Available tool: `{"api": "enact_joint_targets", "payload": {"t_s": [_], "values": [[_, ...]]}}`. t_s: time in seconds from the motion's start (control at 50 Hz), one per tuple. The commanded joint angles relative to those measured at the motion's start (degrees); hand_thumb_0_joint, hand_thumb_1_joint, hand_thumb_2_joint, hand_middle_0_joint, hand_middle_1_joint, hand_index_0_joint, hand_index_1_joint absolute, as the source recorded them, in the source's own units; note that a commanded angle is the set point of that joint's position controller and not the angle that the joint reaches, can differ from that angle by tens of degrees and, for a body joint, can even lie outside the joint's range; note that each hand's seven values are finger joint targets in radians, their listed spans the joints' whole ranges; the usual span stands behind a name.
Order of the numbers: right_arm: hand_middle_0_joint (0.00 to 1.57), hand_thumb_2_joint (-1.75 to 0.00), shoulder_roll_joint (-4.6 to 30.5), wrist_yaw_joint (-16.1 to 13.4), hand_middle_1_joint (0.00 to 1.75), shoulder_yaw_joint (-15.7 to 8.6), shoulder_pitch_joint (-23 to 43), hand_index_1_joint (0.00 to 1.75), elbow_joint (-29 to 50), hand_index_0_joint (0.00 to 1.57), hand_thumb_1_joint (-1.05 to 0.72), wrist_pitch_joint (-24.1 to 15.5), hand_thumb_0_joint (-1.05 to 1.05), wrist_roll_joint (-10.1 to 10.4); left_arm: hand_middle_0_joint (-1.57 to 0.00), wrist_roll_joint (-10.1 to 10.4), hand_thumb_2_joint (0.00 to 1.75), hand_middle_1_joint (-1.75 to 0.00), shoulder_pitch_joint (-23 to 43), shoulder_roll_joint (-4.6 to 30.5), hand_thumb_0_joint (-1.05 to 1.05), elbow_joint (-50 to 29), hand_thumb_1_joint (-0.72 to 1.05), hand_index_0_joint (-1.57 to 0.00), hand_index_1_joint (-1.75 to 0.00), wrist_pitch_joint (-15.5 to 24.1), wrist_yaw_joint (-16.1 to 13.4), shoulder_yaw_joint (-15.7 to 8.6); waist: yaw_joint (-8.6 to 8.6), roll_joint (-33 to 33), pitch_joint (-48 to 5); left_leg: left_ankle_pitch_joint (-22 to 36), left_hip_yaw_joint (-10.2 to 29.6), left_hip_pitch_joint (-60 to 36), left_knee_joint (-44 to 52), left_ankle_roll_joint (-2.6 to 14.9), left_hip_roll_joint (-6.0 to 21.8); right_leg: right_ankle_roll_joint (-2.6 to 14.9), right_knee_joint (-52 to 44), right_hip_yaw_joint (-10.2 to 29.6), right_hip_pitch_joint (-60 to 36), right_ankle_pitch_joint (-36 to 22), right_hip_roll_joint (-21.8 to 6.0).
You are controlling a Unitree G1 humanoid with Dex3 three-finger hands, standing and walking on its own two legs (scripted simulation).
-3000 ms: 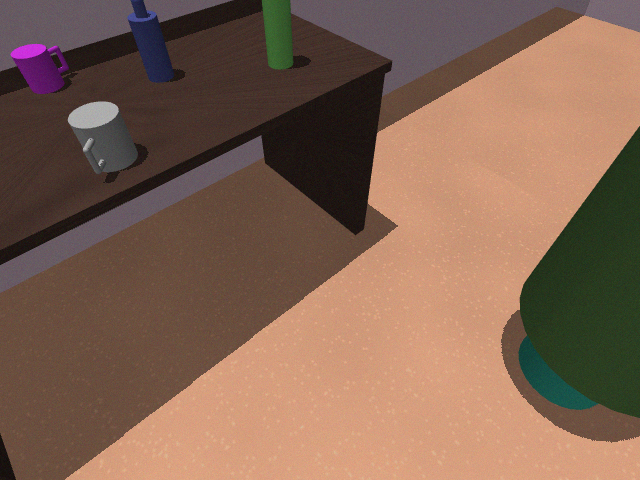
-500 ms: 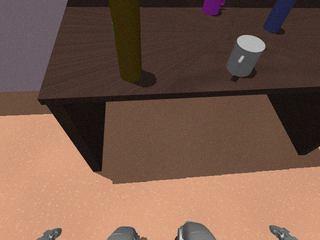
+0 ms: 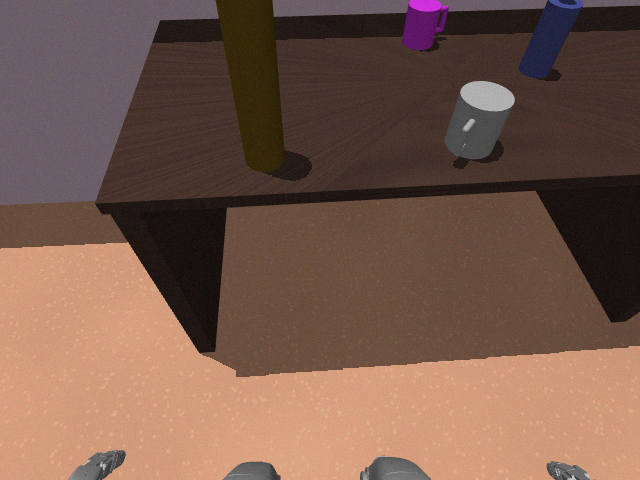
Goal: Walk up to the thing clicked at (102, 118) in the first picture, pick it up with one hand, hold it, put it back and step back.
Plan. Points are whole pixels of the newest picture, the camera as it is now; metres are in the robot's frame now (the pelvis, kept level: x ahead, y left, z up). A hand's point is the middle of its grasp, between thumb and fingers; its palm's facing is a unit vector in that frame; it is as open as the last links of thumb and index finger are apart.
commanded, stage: walk up
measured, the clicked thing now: (473, 125) +0.67 -0.27 +0.03
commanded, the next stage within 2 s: stand in 1.00 s
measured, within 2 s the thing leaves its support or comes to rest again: neither
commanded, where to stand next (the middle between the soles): +0.07 -0.02 m, yaw -4 degrees
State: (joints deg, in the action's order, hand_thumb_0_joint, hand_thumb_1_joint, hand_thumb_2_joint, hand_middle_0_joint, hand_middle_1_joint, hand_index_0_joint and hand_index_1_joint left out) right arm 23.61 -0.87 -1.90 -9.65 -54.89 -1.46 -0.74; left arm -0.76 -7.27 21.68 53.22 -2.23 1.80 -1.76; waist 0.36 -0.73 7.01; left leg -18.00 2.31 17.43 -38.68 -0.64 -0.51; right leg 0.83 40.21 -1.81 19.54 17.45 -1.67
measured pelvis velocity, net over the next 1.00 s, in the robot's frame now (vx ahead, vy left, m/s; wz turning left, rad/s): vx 0.02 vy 0.00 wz -0.03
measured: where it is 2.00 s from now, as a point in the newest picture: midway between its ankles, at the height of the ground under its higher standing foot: outside the picture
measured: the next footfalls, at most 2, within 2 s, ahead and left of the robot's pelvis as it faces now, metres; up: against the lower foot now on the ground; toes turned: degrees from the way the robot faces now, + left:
none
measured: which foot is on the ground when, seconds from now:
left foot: down 0.00-1.00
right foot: down 0.00-1.00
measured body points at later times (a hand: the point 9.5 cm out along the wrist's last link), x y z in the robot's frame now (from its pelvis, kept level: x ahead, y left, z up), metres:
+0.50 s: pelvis +0.01 +0.01 +0.02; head +0.02 +0.01 +0.47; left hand +0.09 +0.32 -0.11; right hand +0.09 -0.30 -0.10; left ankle +0.03 +0.14 -0.72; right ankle +0.05 -0.11 -0.72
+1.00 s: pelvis +0.02 +0.00 +0.02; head +0.04 +0.01 +0.47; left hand +0.10 +0.30 -0.11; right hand +0.10 -0.31 -0.10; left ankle +0.03 +0.14 -0.72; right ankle +0.05 -0.11 -0.72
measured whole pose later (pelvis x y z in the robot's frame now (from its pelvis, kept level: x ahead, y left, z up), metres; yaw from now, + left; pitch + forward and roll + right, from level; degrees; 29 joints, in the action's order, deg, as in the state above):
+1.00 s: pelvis +0.02 +0.00 +0.02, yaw -2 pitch -2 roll +0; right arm 21.1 -0.1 -1.0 -5.9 -62.1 -1.1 -0.5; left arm -0.4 -6.5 20.1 60.9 -1.4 1.7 -1.6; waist 0.6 -0.7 4.4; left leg -11.8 0.9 10.1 -23.7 -1.1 0.8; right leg 0.3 24.2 -0.5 12.3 10.0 -0.3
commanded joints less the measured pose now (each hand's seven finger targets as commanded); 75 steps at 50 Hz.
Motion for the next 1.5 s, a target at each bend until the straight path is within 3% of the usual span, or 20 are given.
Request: {"api": "enact_joint_targets", "payload": {"t_s": [0.0,0.06,0.12,0.24,0.32,0.42,0.46,0.58,0.66,0.8,0.96,0.98,1.04,1.14,1.26,1.34,1.48], "values": [[0.20,-0.90,11.86,-0.48,0.30,-2.38,1.30,0.30,3.00,0.20,-0.90,-1.66,0.00,-0.44,-0.20,-0.59,0.90,-0.30,2.60,13.43,0.00,-3.44,0.90,-0.20,-0.30,1.70,-0.15,-3.50,0.72,-2.49,-6.10,-9.41,9.32,3.40,11.82,5.48,6.13,3.42,-14.02,10.27,-3.85,8.72,-4.83],[0.20,-0.90,11.13,-0.31,0.30,-1.99,0.98,0.30,1.94,0.20,-0.90,-1.67,0.00,-0.37,-0.20,-0.35,0.90,-0.30,3.24,13.52,0.00,-2.71,0.90,-0.20,-0.30,2.12,-0.04,-3.53,0.05,-1.76,-6.18,-5.66,5.94,1.71,11.28,3.92,3.86,3.93,-16.40,11.51,-3.77,6.74,-6.11],[0.20,-0.90,11.15,-0.10,0.30,-1.70,1.95,0.30,1.07,0.20,-0.90,-1.76,0.00,-0.43,-0.20,-0.07,0.90,-0.30,2.56,12.39,0.00,-1.66,0.90,-0.20,-0.30,2.13,-0.01,-3.05,0.30,0.85,-6.59,-5.59,6.70,-0.44,13.52,3.87,4.73,3.37,-17.64,10.82,-2.83,7.40,-5.62],[0.20,-0.90,11.07,-0.27,0.30,-1.50,2.66,0.30,-0.18,0.20,-0.90,-1.77,0.00,-0.21,-0.20,0.19,0.90,-0.30,1.76,12.11,0.00,0.35,0.90,-0.20,-0.30,2.18,-0.11,-3.01,0.59,0.90,-7.61,-1.06,6.39,-1.36,15.19,3.75,5.77,2.92,-17.87,9.34,-5.65,1.42,-5.05],[0.20,-0.90,11.16,-0.26,0.30,-1.39,3.02,0.30,-0.83,0.20,-0.90,-1.77,0.00,-0.12,-0.20,0.36,0.90,-0.30,2.04,11.66,0.00,1.13,0.90,-0.20,-0.30,2.05,-0.14,-2.82,0.54,1.27,-6.44,-1.21,6.81,-1.67,17.20,3.68,6.49,2.43,-18.15,8.86,-5.50,0.50,-4.70],[0.20,-0.90,10.92,-0.49,0.30,-1.29,3.30,0.30,-1.35,0.20,-0.90,-1.96,0.00,0.22,-0.20,0.45,0.90,-0.30,1.78,11.25,0.00,2.22,0.90,-0.20,-0.30,2.27,-0.23,-2.64,0.52,0.60,-9.20,7.57,5.89,-3.45,16.95,3.58,7.22,2.18,-17.33,7.75,-9.49,-8.70,-4.74],[0.20,-0.90,10.77,-0.56,0.30,-1.38,3.87,0.30,-1.40,0.20,-0.90,-1.91,0.00,0.22,-0.20,0.56,0.90,-0.30,1.81,11.21,0.00,2.44,0.90,-0.20,-0.30,2.21,-0.27,-2.51,0.53,0.82,-9.42,8.47,5.65,-4.03,17.25,3.47,7.29,2.14,-17.15,7.64,-9.64,-9.67,-4.87],[0.20,-0.90,10.25,-0.33,0.30,-1.33,5.24,0.30,-1.94,0.20,-0.90,-1.56,0.00,0.09,-0.20,0.48,0.90,-0.30,2.43,10.98,0.00,3.09,0.90,-0.20,-0.30,2.14,-0.36,-2.20,0.33,0.06,-7.52,4.50,5.42,-3.89,19.06,3.13,7.09,1.75,-19.70,8.46,-8.36,-5.57,-5.08],[0.20,-0.90,10.24,-0.24,0.30,-1.32,5.78,0.30,-2.34,0.20,-0.90,-1.65,0.00,0.16,-0.20,0.30,0.90,-0.30,2.43,11.01,0.00,3.65,0.90,-0.20,-0.30,2.34,-0.45,-2.29,0.37,0.07,-9.23,8.15,5.22,-4.79,19.21,3.22,7.51,1.42,-19.48,7.71,-10.72,-9.90,-5.05],[0.20,-0.90,10.05,-0.15,0.30,-1.44,6.10,0.30,-2.73,0.20,-0.90,-1.31,0.00,0.20,-0.20,0.20,0.90,-0.30,2.76,11.28,0.00,3.77,0.90,-0.20,-0.30,2.36,-0.61,-2.51,0.10,-0.11,-8.99,7.94,3.95,-6.33,18.90,2.89,6.85,1.55,-20.88,8.25,-9.78,-8.27,-5.34],[0.20,-0.90,10.26,-0.30,0.30,-1.48,5.77,0.30,-3.39,0.20,-0.90,-1.30,0.00,0.13,-0.20,0.08,0.90,-0.30,2.78,11.06,0.00,3.79,0.90,-0.20,-0.30,2.26,-0.67,-2.58,-0.04,0.18,-10.96,11.28,3.46,-7.18,19.05,2.92,7.39,1.58,-19.77,7.77,-11.94,-13.20,-5.13],[0.20,-0.90,8.39,0.19,0.30,-0.47,7.04,0.30,-4.79,0.20,-0.90,-1.06,0.00,0.29,-0.20,0.64,0.90,-0.30,3.32,10.02,0.00,5.64,0.90,-0.20,-0.30,3.15,-0.89,-1.54,0.18,3.92,-12.37,9.52,4.02,-8.14,20.61,2.05,7.35,1.39,-21.95,8.44,-13.36,-10.00,-6.07],[0.20,-0.90,8.38,0.53,0.30,-0.32,7.26,0.30,-5.21,0.20,-0.90,-0.89,0.00,0.38,-0.20,0.53,0.90,-0.30,3.93,10.76,0.00,6.36,0.90,-0.20,-0.30,4.01,-1.24,-1.42,-0.14,1.86,-10.53,10.36,3.99,-8.32,21.21,1.83,7.29,0.89,-22.94,8.11,-13.12,-10.71,-5.93],[0.20,-0.90,8.85,0.77,0.30,-0.31,5.94,0.30,-6.77,0.20,-0.90,-0.39,0.00,0.28,-0.20,0.37,0.90,-0.30,4.94,11.45,0.00,7.59,0.90,-0.20,-0.30,4.02,-1.56,-1.18,-0.38,-0.97,-6.94,6.06,3.93,-7.47,22.52,1.70,6.95,0.53,-25.32,8.37,-10.92,-3.21,-5.89],[0.20,-0.90,8.55,0.89,0.30,-0.26,6.10,0.30,-6.96,0.20,-0.90,-0.45,0.00,0.27,-0.20,0.39,0.90,-0.30,4.13,11.01,0.00,8.46,0.90,-0.20,-0.30,4.36,-1.81,-0.87,-0.05,-1.42,-7.13,8.45,3.99,-8.68,22.83,1.64,6.95,0.17,-25.32,7.55,-11.15,-5.58,-5.56],[0.20,-0.90,8.76,0.79,0.30,-0.16,6.13,0.30,-7.29,0.20,-0.90,-0.74,0.00,0.21,-0.20,0.61,0.90,-0.30,4.28,10.71,0.00,8.67,0.90,-0.20,-0.30,4.56,-1.85,-0.79,-0.15,0.47,-9.17,13.05,3.78,-10.29,22.81,1.43,7.48,0.28,-23.88,7.10,-13.28,-13.09,-5.83],[0.20,-0.90,8.58,0.52,0.30,-0.02,6.47,0.30,-7.78,0.20,-0.90,-0.69,0.00,0.43,-0.20,0.66,0.90,-0.30,4.20,10.82,0.00,9.18,0.90,-0.20,-0.30,4.42,-2.07,-0.64,-0.06,0.18,-10.31,17.97,3.75,-12.15,22.75,1.25,7.95,0.08,-23.27,6.20,-14.58,-17.88,-5.80]]}}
